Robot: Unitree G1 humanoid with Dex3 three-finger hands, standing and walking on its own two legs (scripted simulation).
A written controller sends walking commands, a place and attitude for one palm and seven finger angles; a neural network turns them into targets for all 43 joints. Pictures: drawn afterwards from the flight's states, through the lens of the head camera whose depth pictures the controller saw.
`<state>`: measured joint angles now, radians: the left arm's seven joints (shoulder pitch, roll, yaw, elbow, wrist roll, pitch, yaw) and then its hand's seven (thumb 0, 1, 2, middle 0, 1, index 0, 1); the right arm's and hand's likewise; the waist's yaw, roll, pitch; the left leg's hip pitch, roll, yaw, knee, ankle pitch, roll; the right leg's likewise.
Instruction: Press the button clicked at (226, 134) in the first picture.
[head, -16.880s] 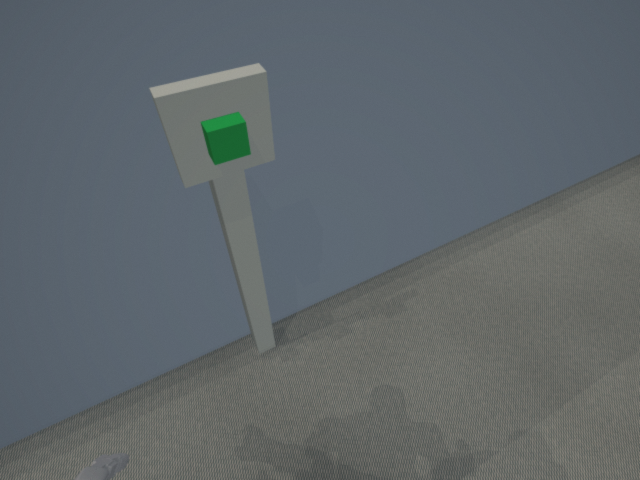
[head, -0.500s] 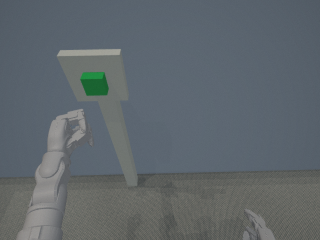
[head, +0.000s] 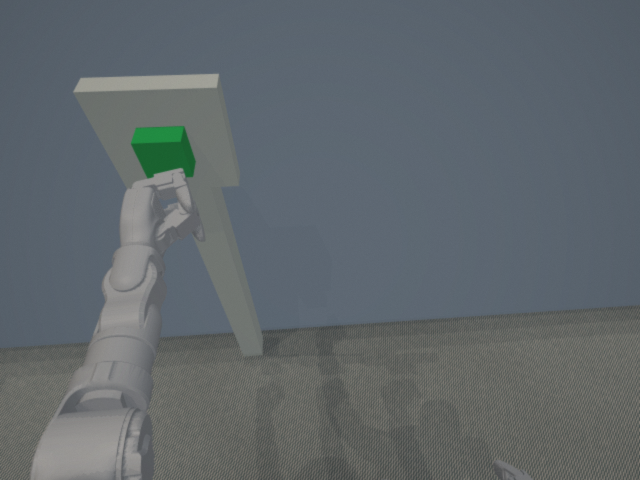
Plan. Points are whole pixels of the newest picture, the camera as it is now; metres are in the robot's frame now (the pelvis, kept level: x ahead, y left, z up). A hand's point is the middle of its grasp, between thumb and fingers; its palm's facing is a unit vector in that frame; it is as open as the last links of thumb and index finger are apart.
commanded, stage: aim a knuckle at the button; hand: left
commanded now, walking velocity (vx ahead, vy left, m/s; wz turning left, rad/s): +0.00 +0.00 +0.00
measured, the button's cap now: (165, 151) +0.50 +0.21 +0.13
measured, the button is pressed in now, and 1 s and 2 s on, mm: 0 0 13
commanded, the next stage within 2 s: press the button with the knuckle in 0.72 s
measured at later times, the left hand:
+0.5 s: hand (188, 221) +0.41 +0.18 +0.09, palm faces +0.09 -1.00 +0.01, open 3.1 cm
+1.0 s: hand (190, 216) +0.41 +0.17 +0.09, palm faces +0.12 -0.99 -0.01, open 3.1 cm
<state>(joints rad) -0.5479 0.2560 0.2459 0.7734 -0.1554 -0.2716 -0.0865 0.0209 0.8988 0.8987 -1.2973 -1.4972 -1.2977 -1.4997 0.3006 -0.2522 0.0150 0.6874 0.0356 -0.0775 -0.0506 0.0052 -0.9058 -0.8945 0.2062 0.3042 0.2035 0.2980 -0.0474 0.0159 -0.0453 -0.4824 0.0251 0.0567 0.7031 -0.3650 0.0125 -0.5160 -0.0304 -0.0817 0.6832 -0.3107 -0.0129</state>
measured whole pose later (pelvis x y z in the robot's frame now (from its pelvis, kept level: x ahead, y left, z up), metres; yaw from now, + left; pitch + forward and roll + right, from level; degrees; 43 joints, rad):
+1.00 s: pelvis +0.00 -0.01 +0.00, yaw +0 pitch +8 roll +0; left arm -0.53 0.26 0.26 0.75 -0.15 -0.28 -0.07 0.02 0.90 0.90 -1.30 -1.50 -1.30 -1.50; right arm 0.29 -0.25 0.02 0.66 0.04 -0.04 -0.06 0.00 -0.91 -0.89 0.21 0.30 0.20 0.30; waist -0.05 0.02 -0.05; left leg -0.49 0.03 0.05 0.71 -0.37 0.01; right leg -0.52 -0.02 -0.08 0.69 -0.31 -0.02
